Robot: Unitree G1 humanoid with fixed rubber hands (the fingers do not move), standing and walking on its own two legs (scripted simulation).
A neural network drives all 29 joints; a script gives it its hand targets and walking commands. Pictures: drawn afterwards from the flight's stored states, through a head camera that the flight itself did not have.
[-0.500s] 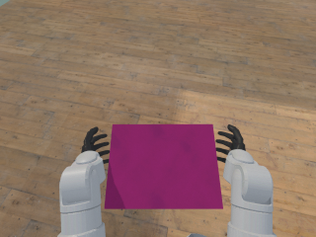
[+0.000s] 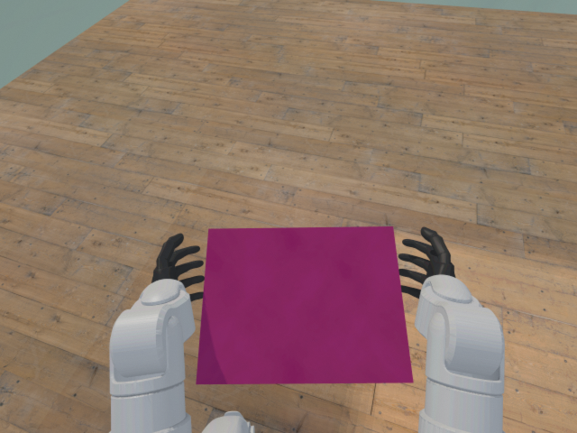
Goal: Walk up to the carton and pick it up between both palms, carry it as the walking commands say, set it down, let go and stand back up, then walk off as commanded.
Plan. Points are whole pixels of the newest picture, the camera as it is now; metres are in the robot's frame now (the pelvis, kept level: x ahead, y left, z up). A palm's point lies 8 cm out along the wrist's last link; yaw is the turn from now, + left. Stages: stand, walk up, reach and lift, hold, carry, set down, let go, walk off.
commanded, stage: carry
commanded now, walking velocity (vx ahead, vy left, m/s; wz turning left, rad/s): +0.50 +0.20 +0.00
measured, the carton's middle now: (300, 307) +0.31 +0.00 -0.04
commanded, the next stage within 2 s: none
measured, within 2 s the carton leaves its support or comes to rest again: neither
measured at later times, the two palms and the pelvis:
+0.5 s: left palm (174, 125) +0.62 +0.24 +0.07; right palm (350, 133) +0.60 -0.09 +0.06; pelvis +0.33 +0.10 -0.02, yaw -3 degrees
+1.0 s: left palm (179, 67) +0.85 +0.28 +0.06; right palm (323, 63) +0.84 -0.05 +0.06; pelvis +0.58 +0.13 -0.02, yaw -3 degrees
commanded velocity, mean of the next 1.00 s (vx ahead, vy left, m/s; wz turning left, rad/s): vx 0.22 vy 0.09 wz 0.00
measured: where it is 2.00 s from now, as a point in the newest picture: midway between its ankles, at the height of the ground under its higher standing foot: (272, 307)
